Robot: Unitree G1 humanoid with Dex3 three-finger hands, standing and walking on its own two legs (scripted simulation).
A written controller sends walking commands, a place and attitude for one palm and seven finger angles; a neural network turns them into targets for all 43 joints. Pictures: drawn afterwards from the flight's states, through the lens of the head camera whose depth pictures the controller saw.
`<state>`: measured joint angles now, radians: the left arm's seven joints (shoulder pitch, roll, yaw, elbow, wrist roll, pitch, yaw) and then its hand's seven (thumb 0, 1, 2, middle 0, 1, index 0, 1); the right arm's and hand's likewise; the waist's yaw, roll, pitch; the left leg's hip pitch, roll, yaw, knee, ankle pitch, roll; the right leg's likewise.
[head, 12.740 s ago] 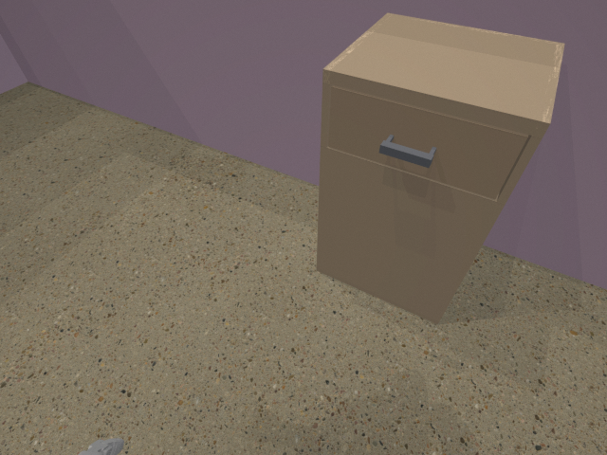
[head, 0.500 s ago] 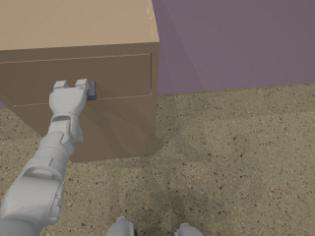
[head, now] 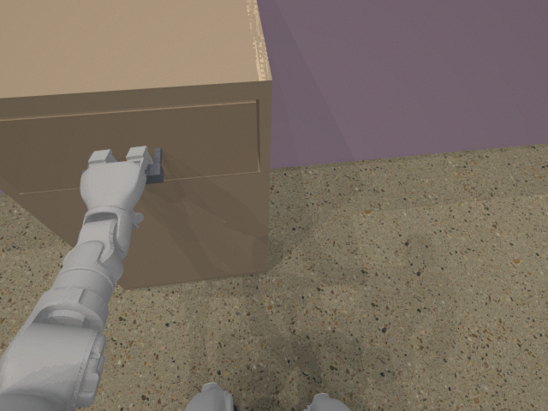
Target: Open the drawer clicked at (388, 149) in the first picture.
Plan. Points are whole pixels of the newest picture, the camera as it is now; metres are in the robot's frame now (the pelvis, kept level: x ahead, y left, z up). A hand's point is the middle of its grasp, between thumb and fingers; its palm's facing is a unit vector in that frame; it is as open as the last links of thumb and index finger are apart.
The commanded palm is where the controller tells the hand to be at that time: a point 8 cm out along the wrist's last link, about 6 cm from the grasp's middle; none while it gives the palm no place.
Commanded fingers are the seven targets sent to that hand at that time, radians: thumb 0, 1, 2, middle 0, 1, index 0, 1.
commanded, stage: close the thumb around the handle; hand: left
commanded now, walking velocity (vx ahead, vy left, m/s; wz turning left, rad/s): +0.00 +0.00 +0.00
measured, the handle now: (125, 166) +0.51 +0.23 +0.00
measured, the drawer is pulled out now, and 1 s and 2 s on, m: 0.00 0.07 0.18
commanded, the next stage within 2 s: pull the drawer open in 0.30 s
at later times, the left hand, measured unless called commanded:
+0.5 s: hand (129, 204) +0.45 +0.22 -0.02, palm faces -0.06 -0.05 -1.00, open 6.2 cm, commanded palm +0.40 +0.22 +0.04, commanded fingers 0.00 0.90 0.90 -0.40 -1.35 -0.40 -1.35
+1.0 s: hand (126, 241) +0.38 +0.21 -0.02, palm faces -0.04 -0.06 -1.00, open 6.1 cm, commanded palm +0.34 +0.21 +0.04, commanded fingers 0.00 0.90 0.90 -0.40 -1.35 -0.40 -1.35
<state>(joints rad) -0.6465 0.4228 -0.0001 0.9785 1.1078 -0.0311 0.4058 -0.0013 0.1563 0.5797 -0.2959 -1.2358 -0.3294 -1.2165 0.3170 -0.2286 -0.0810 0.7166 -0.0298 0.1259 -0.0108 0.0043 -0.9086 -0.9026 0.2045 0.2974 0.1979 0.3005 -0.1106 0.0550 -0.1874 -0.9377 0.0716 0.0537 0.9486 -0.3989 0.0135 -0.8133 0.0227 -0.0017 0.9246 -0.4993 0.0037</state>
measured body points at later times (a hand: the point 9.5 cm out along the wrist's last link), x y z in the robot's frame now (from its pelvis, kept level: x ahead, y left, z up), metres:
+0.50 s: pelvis +0.01 +0.00 +0.00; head +0.11 +0.00 +0.44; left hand +0.44 +0.22 +0.04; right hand +0.04 -0.27 -0.13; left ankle +0.02 +0.11 -0.68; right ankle -0.04 -0.13 -0.68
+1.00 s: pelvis +0.01 +0.00 +0.01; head +0.08 -0.01 +0.46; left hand +0.38 +0.21 +0.04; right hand +0.11 -0.26 -0.12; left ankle +0.02 +0.11 -0.68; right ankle -0.04 -0.13 -0.68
